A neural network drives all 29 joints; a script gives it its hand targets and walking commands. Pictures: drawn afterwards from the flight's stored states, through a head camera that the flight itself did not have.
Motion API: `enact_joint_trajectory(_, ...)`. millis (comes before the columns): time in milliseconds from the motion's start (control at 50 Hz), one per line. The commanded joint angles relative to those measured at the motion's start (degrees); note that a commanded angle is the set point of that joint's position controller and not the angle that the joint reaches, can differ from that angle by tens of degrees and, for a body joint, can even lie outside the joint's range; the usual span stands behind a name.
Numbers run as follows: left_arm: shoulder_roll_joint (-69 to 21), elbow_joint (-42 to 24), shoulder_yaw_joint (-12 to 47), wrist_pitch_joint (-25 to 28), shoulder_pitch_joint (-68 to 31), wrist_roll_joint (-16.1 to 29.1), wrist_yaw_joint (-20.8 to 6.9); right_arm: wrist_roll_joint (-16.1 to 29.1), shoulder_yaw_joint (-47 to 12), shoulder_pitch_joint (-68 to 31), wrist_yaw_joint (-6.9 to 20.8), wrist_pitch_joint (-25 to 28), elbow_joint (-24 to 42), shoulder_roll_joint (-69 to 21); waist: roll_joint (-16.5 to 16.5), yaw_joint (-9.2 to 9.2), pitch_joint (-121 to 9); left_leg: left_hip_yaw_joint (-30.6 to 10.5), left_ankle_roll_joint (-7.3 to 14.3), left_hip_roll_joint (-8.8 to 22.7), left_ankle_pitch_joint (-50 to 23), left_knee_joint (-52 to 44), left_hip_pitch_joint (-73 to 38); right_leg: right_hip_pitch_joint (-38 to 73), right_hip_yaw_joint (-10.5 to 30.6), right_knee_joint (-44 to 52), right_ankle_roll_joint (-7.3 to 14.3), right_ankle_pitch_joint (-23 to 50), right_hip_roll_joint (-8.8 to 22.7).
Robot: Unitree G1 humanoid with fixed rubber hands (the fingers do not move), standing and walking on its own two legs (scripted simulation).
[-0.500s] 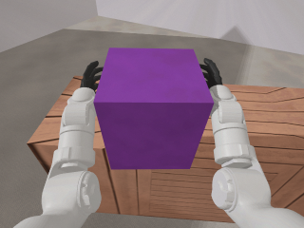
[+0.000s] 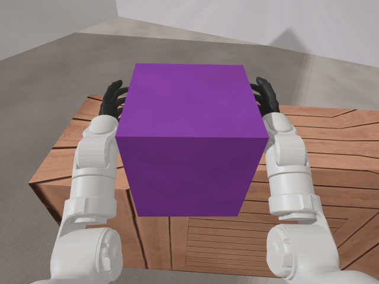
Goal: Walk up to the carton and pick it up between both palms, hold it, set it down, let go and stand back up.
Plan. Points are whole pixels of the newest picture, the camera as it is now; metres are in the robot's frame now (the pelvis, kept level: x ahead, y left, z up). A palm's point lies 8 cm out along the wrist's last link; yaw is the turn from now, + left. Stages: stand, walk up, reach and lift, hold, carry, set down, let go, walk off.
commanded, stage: hold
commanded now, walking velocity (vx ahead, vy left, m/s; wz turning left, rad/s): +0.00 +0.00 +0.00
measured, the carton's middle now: (188, 143) +0.37 +0.01 +0.14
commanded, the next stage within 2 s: none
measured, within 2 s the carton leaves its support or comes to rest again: neither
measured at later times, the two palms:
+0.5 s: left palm (107, 123) +0.36 +0.16 +0.20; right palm (273, 119) +0.36 -0.15 +0.21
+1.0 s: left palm (117, 115) +0.39 +0.15 +0.20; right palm (275, 117) +0.38 -0.17 +0.20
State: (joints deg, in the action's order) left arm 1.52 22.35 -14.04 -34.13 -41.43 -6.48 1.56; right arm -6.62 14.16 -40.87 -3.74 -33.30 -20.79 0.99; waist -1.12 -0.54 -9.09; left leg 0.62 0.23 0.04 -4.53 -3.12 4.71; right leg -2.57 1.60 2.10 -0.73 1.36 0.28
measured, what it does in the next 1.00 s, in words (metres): stands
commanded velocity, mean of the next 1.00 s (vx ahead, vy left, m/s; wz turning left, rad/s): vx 0.00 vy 0.00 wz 0.00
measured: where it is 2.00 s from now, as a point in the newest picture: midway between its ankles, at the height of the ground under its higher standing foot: outside the picture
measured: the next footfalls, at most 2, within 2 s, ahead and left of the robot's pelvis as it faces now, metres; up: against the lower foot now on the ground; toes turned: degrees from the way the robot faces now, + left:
none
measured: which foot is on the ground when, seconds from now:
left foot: down 0.00-1.00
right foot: down 0.00-1.00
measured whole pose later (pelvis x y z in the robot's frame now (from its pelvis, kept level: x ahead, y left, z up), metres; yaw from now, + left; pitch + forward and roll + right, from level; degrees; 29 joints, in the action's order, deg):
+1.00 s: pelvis -0.01 -0.01 +0.00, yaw +0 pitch +5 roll +0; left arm -0.3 30.5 -20.5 -30.0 -46.7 -12.4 -1.5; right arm -12.3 20.5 -45.0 0.4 -28.4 -28.6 -0.2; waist -0.4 0.0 -10.4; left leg 0.5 -0.2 0.7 -5.0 -2.0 7.6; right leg -5.5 1.3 1.2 -0.2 2.1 -0.4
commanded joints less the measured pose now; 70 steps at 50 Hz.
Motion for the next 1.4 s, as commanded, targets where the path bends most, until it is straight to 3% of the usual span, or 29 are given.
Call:
enact_joint_trajectory(0, -25.32, -11.7, 19.32, 0.5, -32.65, 6.15, -4.92, 6.02, -19.22, -33.87, 5.53, 0.41, 9.75, -24.54, 1.82, 0.19, -21.19, 0.2, -2.29, -1.83, -16.65, 7.32, -16.36, 3.32, -0.95, -3.61, 0.2, 14.51, -2.45)
enact_joint_trajectory(140, -25.15, -11.42, 18.6, -0.9, -33.25, 5.68, -4.91, 5.59, -18.11, -34.88, 6.21, -0.94, 9.04, -23.75, 1.9, 0.33, -18.28, 0.28, -2.56, -1.56, -8.77, 7.76, -14.23, -0.13, -1.37, -3.36, 0.75, 6.23, -2.48)
enact_joint_trajectory(260, -25.1, -6.36, 15.39, 0.35, -35.94, 3.32, -5.89, 3.51, -15.0, -37.77, 7.59, 0.43, 3.55, -23.54, 1.86, 0.23, -16.57, 0.69, -2.2, -1.56, 0.97, 7.89, -11.36, -4.08, -1.95, -3.78, 0.99, -2.64, -2.59)
enact_joint_trajectory(380, -25.91, -0.95, 12.16, 3.72, -40.06, 1.11, -7.41, 1.54, -12.1, -41.28, 9.35, 3.85, -2.45, -24.8, 1.75, -0.18, -18.19, 0.92, -1.56, -1.72, 6.25, 8.42, -9.99, -6.61, -2.27, -4.79, 1.04, -7.12, -2.95)
enact_joint_trajectory(560, -27.08, 5.56, 8.54, 7.75, -43.79, -0.85, -9.2, -0.83, -8.52, -44.24, 11.04, 8.02, -8.71, -26.2, 1.72, -0.16, -19.56, 1.0, -0.95, -1.89, 8.45, 8.28, -9.0, -8.84, -2.54, -4.86, 1.27, -9.3, -3.32)
enact_joint_trajectory(720, -26.66, 7.98, 6.1, 8.3, -43.61, -2.27, -9.98, -2.75, -5.82, -43.33, 11.52, 8.61, -10.71, -25.39, 1.9, 0.51, -18.99, 0.85, -0.77, -1.98, 6.24, 7.38, -9.88, -8.68, -2.82, -3.58, 1.41, -7.14, -3.36)
enact_joint_trajectory(860, -26.04, 4.48, 7.25, 7.35, -40.97, -1.84, -9.72, -2.16, -7.61, -41.02, 11.06, 7.65, -6.1, -25.41, 1.2, 0.55, -20.92, 0.56, -0.8, -2.1, -1.77, 6.14, -11.92, -3.47, -2.24, -2.51, 0.98, 2.29, -2.96)
enact_joint_trajectory(1100, -24.34, -11.82, 17.64, 1.52, -29.82, 4.58, -5.94, 4.34, -19.13, -30.91, 6.64, 1.47, 11.7, -23.98, 0.39, 0.3, -23.9, 0.2, -1.0, -2.28, -18.56, 4.6, -17.67, 7.21, -1.03, -3.62, -0.9, 22.63, -2.09)
enact_joint_trajectory(1200, -23.84, -16.76, 20.82, -1.43, -26.39, 7.03, -4.41, 6.41, -21.57, -27.51, 5.56, -1.64, 15.5, -22.63, 1.12, 0.8, -19.39, 0.12, -1.54, -2.2, -17.35, 5.17, -16.87, 6.13, -1.01, -4.05, -0.67, 20.82, -2.14)
enact_joint_trajectory(1380, -25.88, -18.59, 22.14, -2.86, -29.93, 7.95, -3.69, 7.66, -21.56, -31.19, 6.31, -2.88, 15.19, -23.83, 1.78, 1.11, -17.49, 0.04, -2.24, -1.51, -6.15, 7.94, -13.43, -0.84, -1.27, -4.92, 0.27, 6.62, -2.21)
